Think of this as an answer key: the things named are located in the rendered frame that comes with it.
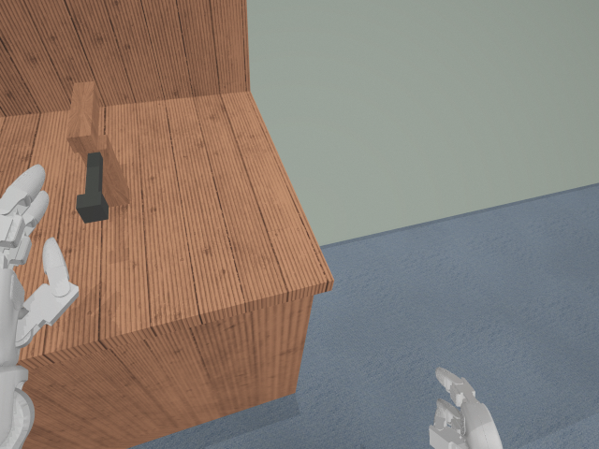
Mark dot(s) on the robot right hand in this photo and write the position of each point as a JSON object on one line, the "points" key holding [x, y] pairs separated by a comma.
{"points": [[471, 428]]}

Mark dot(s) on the tap lever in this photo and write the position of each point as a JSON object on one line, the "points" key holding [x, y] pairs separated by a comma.
{"points": [[92, 206]]}

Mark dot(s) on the counter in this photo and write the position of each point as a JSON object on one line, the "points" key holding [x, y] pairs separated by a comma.
{"points": [[195, 295]]}

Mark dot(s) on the left robot forearm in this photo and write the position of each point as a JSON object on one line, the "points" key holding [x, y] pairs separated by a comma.
{"points": [[17, 411]]}

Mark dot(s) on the robot left hand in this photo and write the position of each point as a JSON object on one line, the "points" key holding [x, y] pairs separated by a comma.
{"points": [[21, 208]]}

